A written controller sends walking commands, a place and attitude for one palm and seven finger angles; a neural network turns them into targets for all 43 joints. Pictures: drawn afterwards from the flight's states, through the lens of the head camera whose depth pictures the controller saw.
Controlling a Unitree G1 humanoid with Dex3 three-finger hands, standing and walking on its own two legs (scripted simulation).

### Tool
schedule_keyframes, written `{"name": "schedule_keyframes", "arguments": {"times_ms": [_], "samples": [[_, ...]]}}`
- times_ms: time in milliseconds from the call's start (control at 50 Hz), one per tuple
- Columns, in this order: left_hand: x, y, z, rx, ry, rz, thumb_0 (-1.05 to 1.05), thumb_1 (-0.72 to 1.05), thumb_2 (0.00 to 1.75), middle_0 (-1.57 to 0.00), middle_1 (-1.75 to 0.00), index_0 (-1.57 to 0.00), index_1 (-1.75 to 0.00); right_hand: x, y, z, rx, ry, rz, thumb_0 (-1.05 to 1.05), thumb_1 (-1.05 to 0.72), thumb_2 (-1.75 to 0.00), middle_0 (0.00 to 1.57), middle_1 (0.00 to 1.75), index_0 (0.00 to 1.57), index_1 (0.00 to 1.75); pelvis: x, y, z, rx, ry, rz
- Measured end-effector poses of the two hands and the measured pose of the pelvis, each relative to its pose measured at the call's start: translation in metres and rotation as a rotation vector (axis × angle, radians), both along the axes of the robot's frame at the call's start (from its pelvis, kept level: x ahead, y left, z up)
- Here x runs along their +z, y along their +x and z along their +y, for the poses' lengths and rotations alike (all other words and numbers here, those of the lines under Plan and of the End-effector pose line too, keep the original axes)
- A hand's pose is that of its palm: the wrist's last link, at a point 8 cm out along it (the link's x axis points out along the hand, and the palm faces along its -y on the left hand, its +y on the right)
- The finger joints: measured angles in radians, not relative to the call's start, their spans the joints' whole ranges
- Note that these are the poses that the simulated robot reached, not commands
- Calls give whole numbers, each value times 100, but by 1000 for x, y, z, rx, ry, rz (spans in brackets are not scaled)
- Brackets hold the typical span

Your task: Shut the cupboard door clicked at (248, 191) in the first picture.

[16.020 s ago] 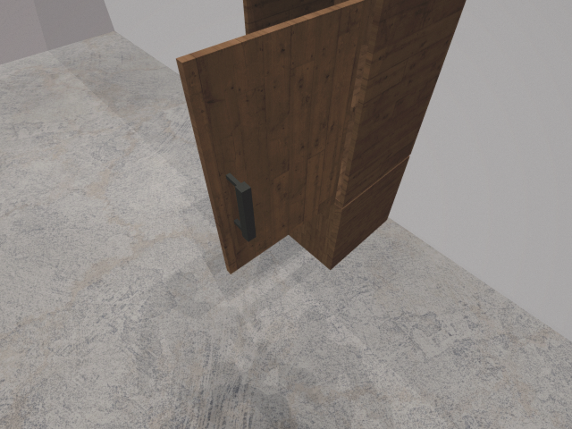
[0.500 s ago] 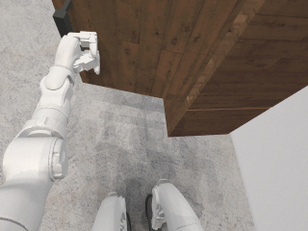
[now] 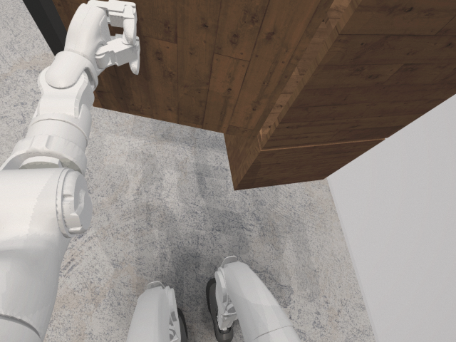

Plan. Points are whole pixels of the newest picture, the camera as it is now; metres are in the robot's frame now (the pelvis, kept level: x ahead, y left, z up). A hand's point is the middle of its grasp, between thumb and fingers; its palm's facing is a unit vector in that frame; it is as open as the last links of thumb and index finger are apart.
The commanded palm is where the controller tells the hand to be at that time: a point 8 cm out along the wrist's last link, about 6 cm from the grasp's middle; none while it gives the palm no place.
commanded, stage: push the door shut along its arc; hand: left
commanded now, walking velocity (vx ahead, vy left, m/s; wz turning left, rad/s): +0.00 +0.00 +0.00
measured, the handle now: (63, 28) +0.62 +0.15 +0.06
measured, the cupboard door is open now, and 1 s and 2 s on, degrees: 72 62 62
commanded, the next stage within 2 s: pull the fist back off the door in 0.32 s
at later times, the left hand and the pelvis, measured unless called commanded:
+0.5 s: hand (144, 26) +0.61 +0.04 +0.08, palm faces -0.26 -0.96 +0.09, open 3.3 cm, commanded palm +0.60 +0.05 +0.07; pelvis -0.01 -0.02 -0.02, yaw +0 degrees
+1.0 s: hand (154, 52) +0.56 +0.03 +0.07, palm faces -0.05 -1.00 -0.03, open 3.1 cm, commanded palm +0.53 +0.07 +0.07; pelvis +0.01 -0.02 +0.02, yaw +1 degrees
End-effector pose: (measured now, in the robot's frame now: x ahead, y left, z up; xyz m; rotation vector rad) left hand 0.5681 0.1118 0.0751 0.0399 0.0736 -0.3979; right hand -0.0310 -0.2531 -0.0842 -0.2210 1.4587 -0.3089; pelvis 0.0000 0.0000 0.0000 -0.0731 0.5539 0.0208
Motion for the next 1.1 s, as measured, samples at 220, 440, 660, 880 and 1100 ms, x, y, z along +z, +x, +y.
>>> {"name": "schedule_keyframes", "arguments": {"times_ms": [220,440,660,880,1100], "samples": [[1,12,-7,-23,22,15,0,92,94,-130,-150,-129,-150,-3,-8,-10,1,-17,27,0,-91,-90,20,30,20,30,-6,-1,-9,6,2,19],[4,28,-21,-46,22,30,3,98,99,-130,-150,-129,-150,-5,-18,-23,6,-66,37,0,-91,-90,20,30,20,30,-16,-6,-17,9,-2,48],[-17,24,-28,373,45,-77,3,90,92,-129,-150,-129,-150,-9,-34,3,19,106,82,0,-91,-90,20,30,20,30,-14,-9,-20,-3,13,71],[1,4,-37,355,-4,-49,2,90,90,-130,-150,-129,-150,9,-36,7,-30,151,61,0,-91,-90,20,30,20,30,12,2,-23,-16,36,19],[-9,-44,-28,348,-17,-50,2,90,90,-130,-150,-129,-150,11,9,-25,60,102,-16,0,-91,-90,20,30,20,30,21,5,-24,3,48,-34]]}}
